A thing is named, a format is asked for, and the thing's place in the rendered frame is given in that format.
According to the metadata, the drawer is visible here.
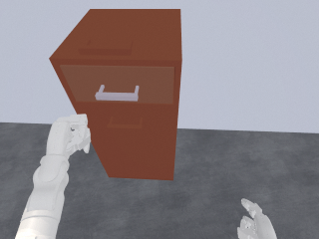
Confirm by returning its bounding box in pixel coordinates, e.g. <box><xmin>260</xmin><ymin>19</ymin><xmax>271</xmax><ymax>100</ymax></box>
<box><xmin>60</xmin><ymin>65</ymin><xmax>174</xmax><ymax>104</ymax></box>

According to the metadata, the left robot hand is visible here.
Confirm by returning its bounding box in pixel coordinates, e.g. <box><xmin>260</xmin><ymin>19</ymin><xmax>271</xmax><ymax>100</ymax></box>
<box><xmin>46</xmin><ymin>114</ymin><xmax>91</xmax><ymax>159</ymax></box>

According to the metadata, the handle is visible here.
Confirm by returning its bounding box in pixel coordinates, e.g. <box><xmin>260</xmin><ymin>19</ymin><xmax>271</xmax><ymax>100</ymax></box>
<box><xmin>78</xmin><ymin>45</ymin><xmax>132</xmax><ymax>56</ymax></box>
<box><xmin>107</xmin><ymin>123</ymin><xmax>143</xmax><ymax>132</ymax></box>
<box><xmin>95</xmin><ymin>85</ymin><xmax>140</xmax><ymax>102</ymax></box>

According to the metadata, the right robot hand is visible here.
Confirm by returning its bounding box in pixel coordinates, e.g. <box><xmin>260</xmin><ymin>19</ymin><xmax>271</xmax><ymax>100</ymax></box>
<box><xmin>237</xmin><ymin>198</ymin><xmax>277</xmax><ymax>239</ymax></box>

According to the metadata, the robot left forearm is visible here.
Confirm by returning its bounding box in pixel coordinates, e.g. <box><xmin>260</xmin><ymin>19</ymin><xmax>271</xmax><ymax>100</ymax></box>
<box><xmin>15</xmin><ymin>154</ymin><xmax>70</xmax><ymax>239</ymax></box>

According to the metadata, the cabinet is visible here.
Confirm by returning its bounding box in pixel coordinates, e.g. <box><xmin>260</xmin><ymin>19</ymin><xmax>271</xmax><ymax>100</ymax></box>
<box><xmin>49</xmin><ymin>9</ymin><xmax>182</xmax><ymax>181</ymax></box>

